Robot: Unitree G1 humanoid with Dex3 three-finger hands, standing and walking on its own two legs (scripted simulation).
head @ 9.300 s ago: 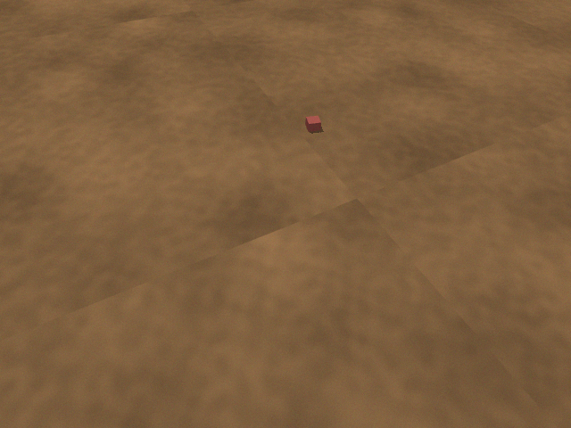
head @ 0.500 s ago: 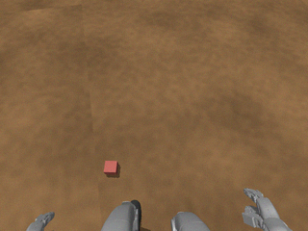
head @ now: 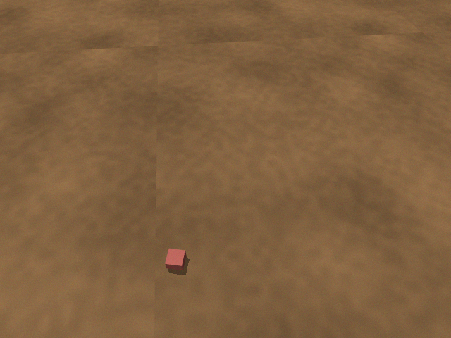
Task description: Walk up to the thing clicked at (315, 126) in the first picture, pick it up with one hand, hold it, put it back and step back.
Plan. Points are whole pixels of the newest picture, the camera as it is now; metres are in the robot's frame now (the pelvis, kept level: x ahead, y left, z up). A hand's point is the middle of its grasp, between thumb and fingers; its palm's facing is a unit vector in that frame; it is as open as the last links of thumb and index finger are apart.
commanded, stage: walk up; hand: left
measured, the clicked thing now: (175, 259) +0.53 +0.22 -0.73
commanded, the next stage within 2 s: none
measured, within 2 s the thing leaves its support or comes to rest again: neither
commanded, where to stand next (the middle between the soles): +0.13 +0.01 m, yaw -4 degrees
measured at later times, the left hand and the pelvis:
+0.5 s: hand out of the picture +0.11 +0.24 -0.13, palm faces -0.02 -0.90 -0.43, open 7.4 cm; pelvis +0.02 -0.03 +0.00, yaw +0 degrees
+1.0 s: hand out of the picture +0.11 +0.25 -0.15, palm faces -0.01 -0.94 -0.34, open 7.4 cm; pelvis +0.04 -0.01 +0.01, yaw +0 degrees
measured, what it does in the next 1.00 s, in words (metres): steps on the spot: right foot, then left foot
